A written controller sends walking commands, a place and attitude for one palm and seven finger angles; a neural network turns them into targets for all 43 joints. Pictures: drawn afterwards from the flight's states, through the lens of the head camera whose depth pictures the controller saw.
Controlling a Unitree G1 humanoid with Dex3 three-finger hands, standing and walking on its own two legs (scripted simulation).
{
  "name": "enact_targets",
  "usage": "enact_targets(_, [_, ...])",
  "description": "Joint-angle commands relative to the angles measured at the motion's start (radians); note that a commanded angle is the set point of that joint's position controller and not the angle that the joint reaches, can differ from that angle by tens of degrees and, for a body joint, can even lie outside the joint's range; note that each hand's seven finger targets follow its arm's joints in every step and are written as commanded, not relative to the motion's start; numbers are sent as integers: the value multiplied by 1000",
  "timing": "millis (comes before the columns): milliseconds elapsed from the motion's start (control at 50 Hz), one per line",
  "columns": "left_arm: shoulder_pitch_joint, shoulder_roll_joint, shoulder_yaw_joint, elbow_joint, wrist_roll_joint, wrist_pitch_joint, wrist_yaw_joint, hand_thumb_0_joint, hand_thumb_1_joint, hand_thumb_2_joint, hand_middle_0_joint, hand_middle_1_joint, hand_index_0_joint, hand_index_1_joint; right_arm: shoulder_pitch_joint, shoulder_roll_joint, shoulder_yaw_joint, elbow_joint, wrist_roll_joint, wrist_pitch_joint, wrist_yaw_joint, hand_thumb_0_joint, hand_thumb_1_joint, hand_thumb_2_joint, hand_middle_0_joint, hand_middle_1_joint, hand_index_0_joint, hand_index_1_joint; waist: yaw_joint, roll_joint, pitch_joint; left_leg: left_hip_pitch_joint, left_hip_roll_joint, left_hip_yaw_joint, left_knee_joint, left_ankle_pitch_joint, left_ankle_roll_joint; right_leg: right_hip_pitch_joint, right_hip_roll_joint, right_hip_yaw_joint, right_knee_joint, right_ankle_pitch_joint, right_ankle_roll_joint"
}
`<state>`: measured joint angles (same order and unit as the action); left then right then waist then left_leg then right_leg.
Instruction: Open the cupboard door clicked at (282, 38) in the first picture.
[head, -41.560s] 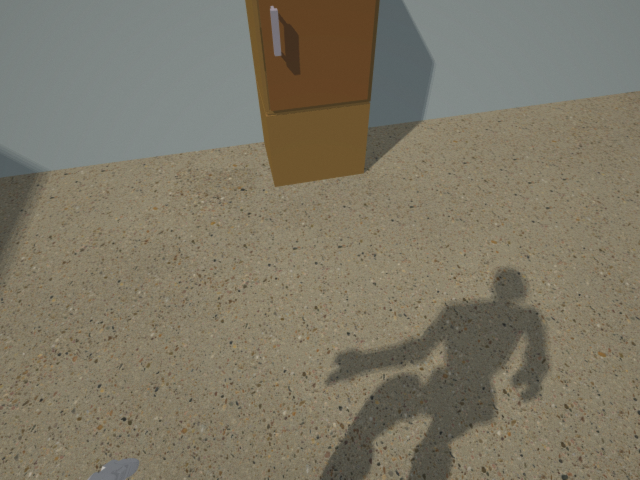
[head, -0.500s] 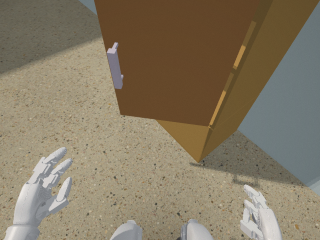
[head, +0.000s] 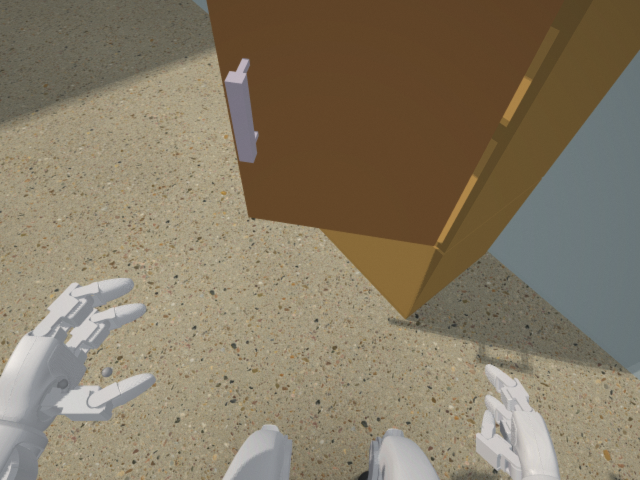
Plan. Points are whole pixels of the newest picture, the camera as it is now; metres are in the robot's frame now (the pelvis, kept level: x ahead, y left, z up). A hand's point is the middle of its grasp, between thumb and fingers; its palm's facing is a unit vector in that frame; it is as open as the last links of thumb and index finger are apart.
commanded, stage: raise the hand with hooked fingers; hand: left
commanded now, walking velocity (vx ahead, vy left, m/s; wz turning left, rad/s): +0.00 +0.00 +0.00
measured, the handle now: (246, 112) +0.61 +0.17 +0.07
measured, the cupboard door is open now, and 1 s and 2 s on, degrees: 42 42 42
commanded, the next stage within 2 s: move the hooked fingers beside the handle in 1.28 s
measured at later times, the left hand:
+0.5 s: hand (96, 323) +0.26 +0.27 +0.07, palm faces -0.07 -1.00 -0.06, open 13.7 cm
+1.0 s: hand (107, 280) +0.30 +0.26 +0.08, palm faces -0.08 -1.00 -0.04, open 14.0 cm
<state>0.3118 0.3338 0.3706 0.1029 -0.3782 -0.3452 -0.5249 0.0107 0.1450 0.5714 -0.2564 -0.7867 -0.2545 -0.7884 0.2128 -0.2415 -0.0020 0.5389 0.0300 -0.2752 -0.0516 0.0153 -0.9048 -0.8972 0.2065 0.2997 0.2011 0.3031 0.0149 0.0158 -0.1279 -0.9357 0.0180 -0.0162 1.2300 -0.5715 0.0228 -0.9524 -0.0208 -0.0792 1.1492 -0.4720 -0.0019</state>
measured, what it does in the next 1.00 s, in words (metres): stands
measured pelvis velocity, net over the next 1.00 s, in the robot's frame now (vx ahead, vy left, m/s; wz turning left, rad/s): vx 0.01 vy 0.00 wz -0.01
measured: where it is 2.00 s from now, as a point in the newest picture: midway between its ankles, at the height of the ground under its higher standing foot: outside the picture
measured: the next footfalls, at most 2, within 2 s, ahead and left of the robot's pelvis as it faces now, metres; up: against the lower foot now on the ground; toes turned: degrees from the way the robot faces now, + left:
none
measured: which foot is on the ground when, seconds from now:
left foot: down 0.00-1.00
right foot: down 0.00-1.00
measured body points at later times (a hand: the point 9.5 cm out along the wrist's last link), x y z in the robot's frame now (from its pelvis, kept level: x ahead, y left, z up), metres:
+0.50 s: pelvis +0.00 +0.01 +0.01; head +0.07 +0.02 +0.46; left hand +0.26 +0.32 +0.07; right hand +0.18 -0.24 -0.05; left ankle +0.01 +0.10 -0.64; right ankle +0.05 -0.13 -0.64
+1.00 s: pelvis +0.01 +0.00 +0.02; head +0.08 +0.01 +0.47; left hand +0.30 +0.32 +0.09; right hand +0.17 -0.26 -0.05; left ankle +0.01 +0.10 -0.64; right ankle +0.05 -0.13 -0.64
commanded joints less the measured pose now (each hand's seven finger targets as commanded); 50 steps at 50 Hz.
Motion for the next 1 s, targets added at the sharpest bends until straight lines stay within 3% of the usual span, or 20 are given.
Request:
enact_targets(0, [-80,186,81,-221,-31,-100,10,0,-80,480,-270,-930,-270,-930,-16,-160,-59,-147,7,-59,-12,0,-900,-900,200,300,200,300,-5,66,-266,156,-24,-40,-214,291,-8,186,41,19,-147,102,-25])
enact_targets(100, [-131,223,78,-203,-14,-59,7,0,-197,430,-278,-1005,-278,-1005,-3,-179,-51,-150,15,-50,-16,0,-900,-900,200,300,200,300,-10,113,-236,179,-23,-54,-259,248,-12,171,41,4,-160,69,-27])
enact_targets(160, [-138,258,118,-168,-22,-30,8,0,-267,400,-283,-1050,-283,-1050,5,-182,-48,-160,15,-37,-21,0,-900,-900,200,300,200,300,-4,69,-237,177,-22,-55,-273,256,-12,203,44,0,-174,75,-28])
enact_targets(220, [-158,275,145,-144,-39,-22,11,0,-337,370,-288,-1095,-288,-1095,8,-182,-43,-166,14,-31,-23,0,-900,-900,200,300,200,300,6,78,-229,177,-24,-51,-278,272,-15,219,49,-1,-179,86,-33])
enact_targets(280, [-185,249,122,-115,-42,-25,4,0,-407,340,-293,-1140,-293,-1140,17,-184,-40,-165,15,-26,-22,0,-900,-900,200,300,200,300,-6,76,-219,185,-23,-48,-284,263,-16,210,47,1,-192,84,-28])
enact_targets(320, [-229,256,117,-71,-41,-19,-7,0,-453,320,-297,-1170,-297,-1170,21,-188,-36,-165,13,-25,-24,0,-900,-900,200,300,200,300,-14,76,-195,162,-25,-44,-277,246,-13,205,50,7,-195,73,-32])
enact_targets(360, [-261,262,109,-57,-31,-16,-17,0,-500,300,-300,-1200,-300,-1200,32,-194,-37,-161,16,-22,-24,0,-900,-900,200,300,200,300,-20,79,-213,185,-23,-47,-287,253,-16,202,47,5,-197,85,-29])
enact_targets(440, [-328,293,110,-54,-23,-4,-37,0,-500,300,-300,-1200,-300,-1200,45,-198,-36,-162,15,-21,-26,0,-900,-900,200,300,200,300,-21,94,-243,226,-21,-47,-293,305,-15,223,49,9,-205,126,-33])
enact_targets(520, [-357,358,174,-36,-30,-10,-33,0,-500,300,-300,-1200,-300,-1200,51,-199,-36,-161,12,-16,-30,0,-900,-900,200,300,200,300,-8,77,-256,225,-21,-45,-290,347,-16,256,54,10,-204,157,-37])
enact_targets(560, [-362,350,178,-29,-35,-15,-34,0,-500,300,-300,-1200,-300,-1200,53,-193,-35,-158,13,-8,-30,0,-900,-900,200,300,200,300,-6,99,-282,246,-20,-37,-292,371,-17,269,48,13,-208,182,-32])
enact_targets(680, [-425,329,153,80,-38,13,-59,0,-500,300,-300,-1200,-300,-1200,66,-200,-33,-151,17,10,-31,0,-900,-900,200,300,200,300,-25,65,-248,222,-20,-27,-297,347,-12,270,46,19,-229,189,-27])
enact_targets(760, [-498,368,158,89,-27,24,-78,0,-500,300,-300,-1200,-300,-1200,77,-203,-34,-152,17,18,-33,0,-900,-900,200,300,200,300,-27,91,-275,252,-17,-25,-302,390,-11,287,45,24,-234,229,-30])
enact_targets(860, [-434,359,178,101,-41,4,-79,0,-500,300,-300,-1200,-300,-1200,78,-195,-36,-163,14,22,-24,0,-900,-900,200,300,200,300,-9,49,-297,237,-20,-16,-296,424,-9,333,45,32,-234,274,-27])
enact_targets(980, [-458,354,177,121,-38,-6,-65,0,-500,300,-300,-1200,-300,-1200,76,-193,-35,-167,14,34,-21,0,-900,-900,200,300,200,300,-18,54,-259,207,-21,-9,-301,366,-6,320,43,38,-243,231,-26])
